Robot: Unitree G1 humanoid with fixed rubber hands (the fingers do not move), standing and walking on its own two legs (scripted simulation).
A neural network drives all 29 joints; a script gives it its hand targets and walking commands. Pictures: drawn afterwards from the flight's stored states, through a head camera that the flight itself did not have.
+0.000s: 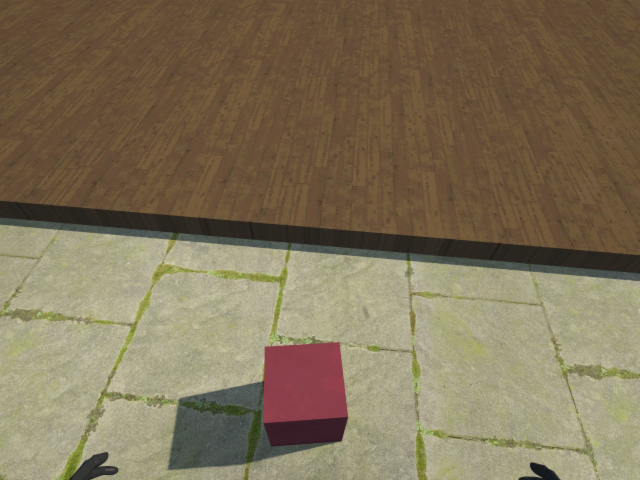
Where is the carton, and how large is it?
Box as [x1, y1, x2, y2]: [263, 342, 347, 446]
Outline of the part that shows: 339,342 265,347 263,422 271,446 341,440 347,419 347,411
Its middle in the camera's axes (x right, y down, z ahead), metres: -0.04 +0.44 +1.10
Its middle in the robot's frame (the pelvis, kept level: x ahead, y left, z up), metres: +0.43 +0.03 -0.66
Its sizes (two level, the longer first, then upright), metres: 0.210 0.200 0.250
